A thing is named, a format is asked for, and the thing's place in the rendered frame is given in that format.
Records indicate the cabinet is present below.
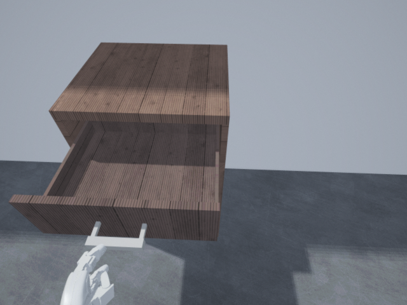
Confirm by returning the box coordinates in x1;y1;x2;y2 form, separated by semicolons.
49;43;230;237

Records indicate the handle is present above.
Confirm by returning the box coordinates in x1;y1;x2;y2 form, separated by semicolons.
85;221;147;251

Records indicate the drawer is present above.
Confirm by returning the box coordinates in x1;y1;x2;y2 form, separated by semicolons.
8;121;220;241

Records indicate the left robot hand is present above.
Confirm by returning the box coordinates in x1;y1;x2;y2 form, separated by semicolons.
60;244;114;305

